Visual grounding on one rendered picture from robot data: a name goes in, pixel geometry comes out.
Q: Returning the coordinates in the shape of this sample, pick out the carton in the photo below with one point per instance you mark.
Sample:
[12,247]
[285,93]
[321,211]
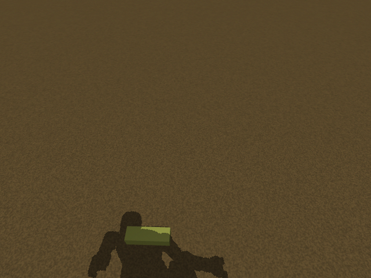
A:
[144,235]

